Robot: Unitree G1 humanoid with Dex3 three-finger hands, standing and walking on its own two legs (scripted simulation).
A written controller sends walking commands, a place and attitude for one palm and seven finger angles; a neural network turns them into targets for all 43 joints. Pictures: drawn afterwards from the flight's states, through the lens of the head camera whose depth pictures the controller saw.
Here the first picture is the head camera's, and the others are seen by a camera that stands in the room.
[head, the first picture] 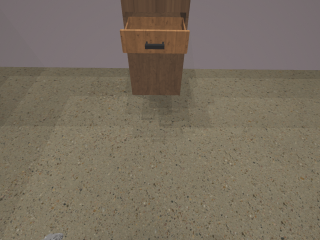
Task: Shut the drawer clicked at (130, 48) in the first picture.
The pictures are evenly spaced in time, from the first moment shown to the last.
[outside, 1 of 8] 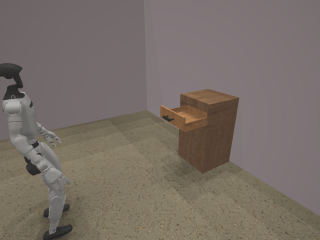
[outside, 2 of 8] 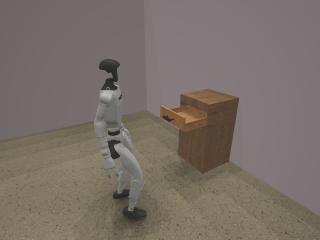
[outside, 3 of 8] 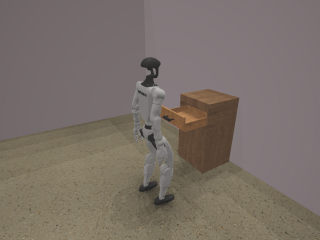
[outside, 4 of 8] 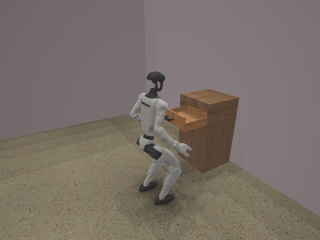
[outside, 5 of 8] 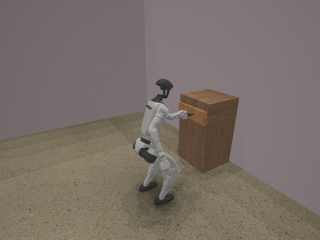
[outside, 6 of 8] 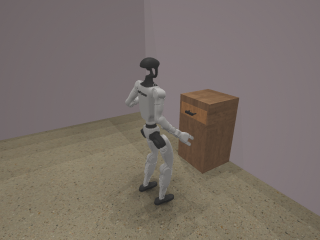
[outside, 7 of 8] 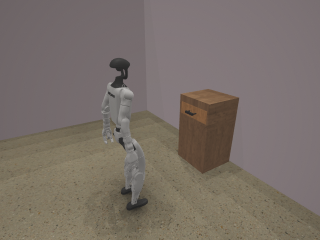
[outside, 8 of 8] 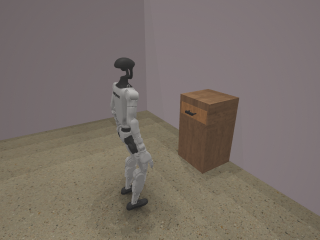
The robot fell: no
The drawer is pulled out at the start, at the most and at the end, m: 0.29 0.29 0.00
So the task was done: yes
